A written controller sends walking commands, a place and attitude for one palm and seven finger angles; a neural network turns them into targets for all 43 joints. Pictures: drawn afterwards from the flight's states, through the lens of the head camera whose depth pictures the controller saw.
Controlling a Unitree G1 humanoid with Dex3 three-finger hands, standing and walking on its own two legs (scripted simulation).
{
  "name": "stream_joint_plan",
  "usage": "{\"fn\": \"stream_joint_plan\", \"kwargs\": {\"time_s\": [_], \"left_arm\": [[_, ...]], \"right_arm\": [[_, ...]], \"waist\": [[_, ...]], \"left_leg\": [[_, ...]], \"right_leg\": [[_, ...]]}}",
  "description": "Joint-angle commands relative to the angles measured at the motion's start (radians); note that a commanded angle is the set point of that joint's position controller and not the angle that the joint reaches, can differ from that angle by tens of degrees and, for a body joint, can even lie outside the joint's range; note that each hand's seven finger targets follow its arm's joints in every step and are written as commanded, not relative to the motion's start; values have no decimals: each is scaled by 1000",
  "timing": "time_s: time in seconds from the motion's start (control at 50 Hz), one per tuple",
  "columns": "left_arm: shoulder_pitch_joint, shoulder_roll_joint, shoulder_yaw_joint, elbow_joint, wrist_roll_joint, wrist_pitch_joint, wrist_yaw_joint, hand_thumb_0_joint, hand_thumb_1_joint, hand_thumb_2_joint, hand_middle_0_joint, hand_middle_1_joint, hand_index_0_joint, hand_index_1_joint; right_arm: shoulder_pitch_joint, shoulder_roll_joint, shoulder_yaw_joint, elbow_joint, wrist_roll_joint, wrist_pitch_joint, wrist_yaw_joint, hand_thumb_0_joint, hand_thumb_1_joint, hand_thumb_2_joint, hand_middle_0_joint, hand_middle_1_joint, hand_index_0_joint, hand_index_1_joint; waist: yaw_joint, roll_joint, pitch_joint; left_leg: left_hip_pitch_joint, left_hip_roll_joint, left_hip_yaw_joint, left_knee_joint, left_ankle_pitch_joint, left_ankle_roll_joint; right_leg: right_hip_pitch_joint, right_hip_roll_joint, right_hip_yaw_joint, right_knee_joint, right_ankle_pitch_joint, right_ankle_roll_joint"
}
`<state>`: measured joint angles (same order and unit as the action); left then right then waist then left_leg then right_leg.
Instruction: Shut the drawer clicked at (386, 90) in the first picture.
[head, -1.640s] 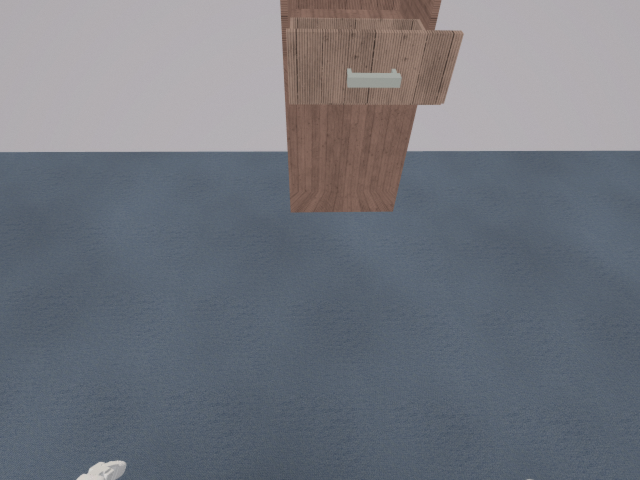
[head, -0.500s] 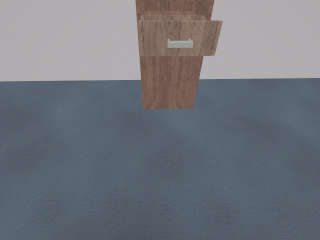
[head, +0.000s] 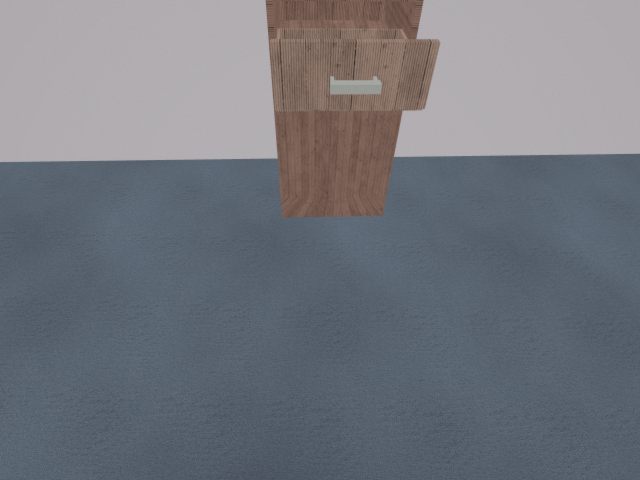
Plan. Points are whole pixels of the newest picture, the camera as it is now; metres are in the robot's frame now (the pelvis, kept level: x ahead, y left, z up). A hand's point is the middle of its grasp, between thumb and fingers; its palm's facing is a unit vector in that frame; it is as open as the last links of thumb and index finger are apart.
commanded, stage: walk to a spot facing it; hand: left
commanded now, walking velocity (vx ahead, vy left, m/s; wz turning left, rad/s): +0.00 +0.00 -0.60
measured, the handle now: (354, 83) +1.02 -0.02 +0.02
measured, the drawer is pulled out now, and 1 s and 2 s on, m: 0.30 0.30 0.30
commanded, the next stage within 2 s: none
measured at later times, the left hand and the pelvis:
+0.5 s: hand out of the picture +0.03 +0.16 -0.16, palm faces -0.14 -0.97 -0.19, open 7.3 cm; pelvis +0.04 -0.02 +0.00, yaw -14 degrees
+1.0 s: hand (266, 319) +0.42 +0.13 -0.16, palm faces -0.51 -0.84 -0.21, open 7.4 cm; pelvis +0.22 +0.00 +0.00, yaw -34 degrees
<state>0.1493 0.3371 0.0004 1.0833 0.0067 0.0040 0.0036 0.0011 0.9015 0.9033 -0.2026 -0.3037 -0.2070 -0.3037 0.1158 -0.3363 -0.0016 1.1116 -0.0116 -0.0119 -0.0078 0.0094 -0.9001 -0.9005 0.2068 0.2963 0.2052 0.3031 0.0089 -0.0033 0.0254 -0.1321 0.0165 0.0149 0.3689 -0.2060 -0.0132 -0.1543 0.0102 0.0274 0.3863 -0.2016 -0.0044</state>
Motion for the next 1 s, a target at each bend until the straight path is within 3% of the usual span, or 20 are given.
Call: {"fn": "stream_joint_plan", "kwargs": {"time_s": [0.0,0.06,0.12,0.16,0.18,0.22,0.24,0.26,0.28,0.32,0.38,0.58,0.64,0.66,0.68,0.7,0.72,0.76,0.82,0.98], "left_arm": [[23,101,30,-81,5,11,11,0,900,900,-200,-300,-200,-300],[40,98,42,-125,10,28,5,0,900,900,-200,-300,-200,-300],[89,60,52,-155,16,35,-15,0,900,900,-200,-300,-200,-300],[107,37,64,-178,19,34,-29,0,900,900,-200,-300,-200,-300],[119,26,69,-184,22,30,-35,0,900,900,-200,-300,-200,-300],[273,15,77,-145,25,11,-36,0,900,900,-200,-300,-200,-300],[349,120,96,-135,34,-11,-20,0,900,900,-200,-300,-200,-300],[408,149,100,-135,14,-20,-2,0,900,900,-200,-300,-200,-300],[365,136,98,-147,11,-27,7,0,900,900,-200,-300,-200,-300],[249,81,87,-178,15,-40,5,0,900,900,-200,-300,-200,-300],[266,43,86,-166,13,-58,-1,0,900,900,-200,-300,-200,-300],[334,35,98,-130,24,-55,6,0,900,900,-200,-300,-200,-300],[264,37,106,-143,19,-47,4,0,900,900,-200,-300,-200,-300],[249,2,105,-156,14,-46,-1,0,900,900,-200,-300,-200,-300],[253,-55,101,-178,2,-43,-15,0,900,900,-200,-300,-200,-300],[220,-57,102,-204,11,-55,-19,0,900,900,-200,-300,-200,-300],[170,-41,102,-202,18,-53,-23,0,900,900,-200,-300,-200,-300],[137,-46,106,-192,27,-36,-41,0,900,900,-200,-300,-200,-300],[148,-85,97,-188,32,-2,-58,0,900,900,-200,-300,-200,-300],[-58,-109,74,-258,32,16,-68,0,900,900,-200,-300,-200,-300]], "right_arm": [[46,-90,-28,-77,2,-1,-21,0,-900,-900,200,300,200,300],[51,-109,-51,-125,0,13,-24,0,-900,-900,200,300,200,300],[40,-146,-72,-164,-5,14,-16,0,-900,-900,200,300,200,300],[17,-157,-85,-190,-7,6,-9,0,-900,-900,200,300,200,300],[12,-149,-85,-196,-9,3,-7,0,-900,-900,200,300,200,300],[-11,-111,-81,-206,-11,8,-1,0,-900,-900,200,300,200,300],[-17,-26,-65,-241,0,13,6,0,-900,-900,200,300,200,300],[-110,-30,-59,-294,-5,1,10,0,-900,-900,200,300,200,300],[-116,-38,-66,-296,-3,-7,11,0,-900,-900,200,300,200,300],[-43,-29,-74,-268,-9,-16,18,0,-900,-900,200,300,200,300],[0,17,-74,-249,-10,-16,21,0,-900,-900,200,300,200,300],[-90,66,-69,-315,1,-44,21,0,-900,-900,200,300,200,300],[43,45,-74,-274,5,-59,7,0,-900,-900,200,300,200,300],[175,-7,-85,-232,3,-66,-11,0,-900,-900,200,300,200,300],[326,-134,-114,-197,-14,-71,-20,0,-900,-900,200,300,200,300],[390,-151,-110,-191,-13,-62,-18,0,-900,-900,200,300,200,300],[326,-90,-99,-198,-14,-60,-17,0,-900,-900,200,300,200,300],[220,4,-73,-214,-12,-67,-16,0,-900,-900,200,300,200,300],[205,52,-56,-195,-7,-87,-20,0,-900,-900,200,300,200,300],[335,41,-57,-134,-7,-95,-21,0,-900,-900,200,300,200,300]], "waist": [[-16,1,-49],[-14,33,-23],[1,135,-18],[19,186,11],[26,159,32],[98,32,43],[123,-327,60],[149,-346,111],[107,-202,132],[28,-73,93],[12,-83,36],[60,-147,2],[-12,-130,-18],[-65,-33,-71],[-116,262,-164],[-120,261,-137],[-105,163,-63],[-45,149,60],[6,151,68],[-25,94,98]], "left_leg": [[37,127,-25,18,144,16],[12,164,-30,32,84,35],[-37,269,-129,-69,-268,102],[-109,351,-158,-118,-371,154],[-163,342,-118,-83,-374,144],[-313,231,23,197,-411,68],[-550,75,150,573,-485,-19],[-647,27,56,739,-431,-17],[-641,59,-34,799,-312,-7],[-575,98,-44,771,-176,-20],[-497,87,-4,693,-69,-38],[-390,31,28,355,-100,-38],[-59,4,44,126,-37,-27],[204,69,-22,57,-61,-2],[395,372,-385,-25,-220,90],[331,513,-548,-133,-283,163],[190,488,-511,-174,-357,174],[19,413,-328,-197,-308,149],[-51,317,-54,-187,-36,108],[121,315,135,-167,286,123]], "right_leg": [[-81,-102,124,27,239,-17],[-163,-66,120,110,189,-13],[-213,15,43,271,-166,-3],[-205,-9,-33,411,-267,7],[-155,-24,-42,376,-265,4],[35,-9,-34,168,-209,-17],[115,-229,406,-96,-404,-114],[35,-348,703,-270,-403,-192],[-1,-340,708,-279,-432,-229],[-42,-290,541,-227,-376,-224],[-33,-211,376,-192,-138,-192],[47,-188,375,-106,54,-182],[-126,-122,330,27,60,-131],[-281,-58,274,188,71,-99],[-493,75,118,504,-238,-43],[-562,54,36,726,-369,-21],[-580,-4,39,842,-316,-20],[-590,-84,24,902,-178,-11],[-529,-109,-6,859,-34,12],[-645,-126,-82,615,109,29]]}}
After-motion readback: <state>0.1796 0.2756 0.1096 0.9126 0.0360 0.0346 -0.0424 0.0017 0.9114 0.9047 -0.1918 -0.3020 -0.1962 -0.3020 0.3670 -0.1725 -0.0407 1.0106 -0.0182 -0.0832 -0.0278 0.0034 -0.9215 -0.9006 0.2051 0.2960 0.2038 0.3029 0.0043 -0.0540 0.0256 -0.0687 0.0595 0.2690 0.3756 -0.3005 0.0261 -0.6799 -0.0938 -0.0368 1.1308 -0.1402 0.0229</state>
